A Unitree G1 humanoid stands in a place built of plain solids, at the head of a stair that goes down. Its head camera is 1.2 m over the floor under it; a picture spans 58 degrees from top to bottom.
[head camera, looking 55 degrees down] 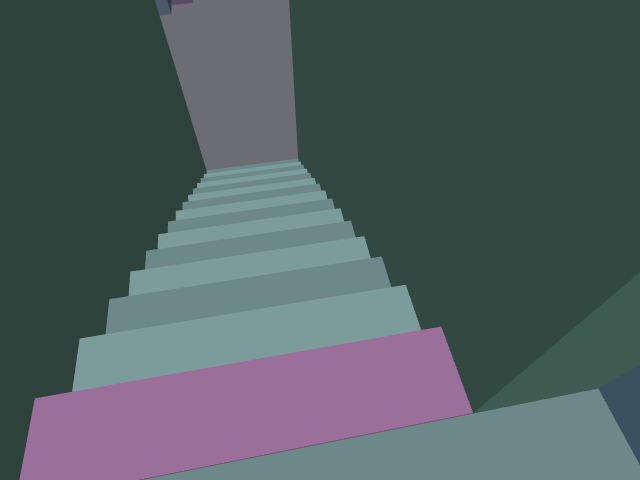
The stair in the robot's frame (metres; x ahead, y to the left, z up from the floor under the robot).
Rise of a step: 0.19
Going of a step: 0.25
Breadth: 1.17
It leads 10 degrees to the left of straight ahead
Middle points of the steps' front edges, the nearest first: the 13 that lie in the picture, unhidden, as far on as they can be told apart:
0.42 0.20 0.00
0.67 0.25 -0.19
0.92 0.30 -0.38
1.17 0.34 -0.58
1.42 0.39 -0.77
1.66 0.43 -0.96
1.91 0.48 -1.16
2.16 0.52 -1.35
2.41 0.57 -1.54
2.65 0.61 -1.73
2.90 0.66 -1.93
3.15 0.70 -2.12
3.40 0.75 -2.31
